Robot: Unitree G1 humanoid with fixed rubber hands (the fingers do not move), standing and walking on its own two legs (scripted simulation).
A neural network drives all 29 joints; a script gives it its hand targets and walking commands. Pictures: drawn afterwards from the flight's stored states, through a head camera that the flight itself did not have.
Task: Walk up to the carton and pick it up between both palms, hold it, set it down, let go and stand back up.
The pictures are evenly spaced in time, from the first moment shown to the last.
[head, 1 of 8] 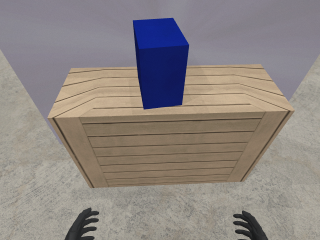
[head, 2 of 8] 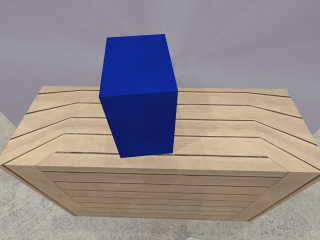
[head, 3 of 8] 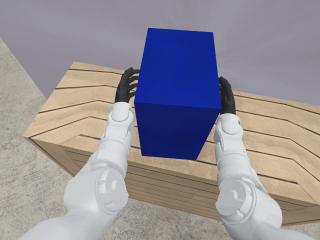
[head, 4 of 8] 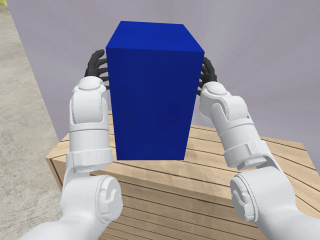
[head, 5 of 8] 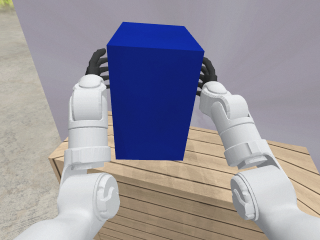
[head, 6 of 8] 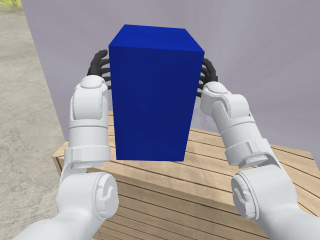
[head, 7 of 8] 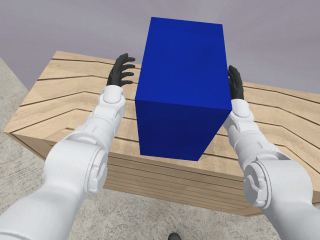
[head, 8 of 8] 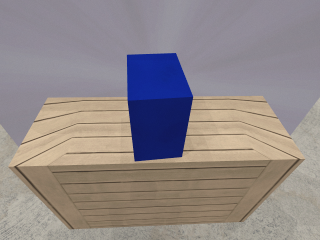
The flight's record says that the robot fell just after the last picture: no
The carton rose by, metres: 0.25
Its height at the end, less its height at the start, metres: +0.00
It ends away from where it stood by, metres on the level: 0.04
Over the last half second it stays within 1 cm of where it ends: yes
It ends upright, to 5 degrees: yes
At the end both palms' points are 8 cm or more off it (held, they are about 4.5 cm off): yes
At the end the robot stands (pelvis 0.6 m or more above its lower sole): yes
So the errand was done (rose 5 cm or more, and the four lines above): yes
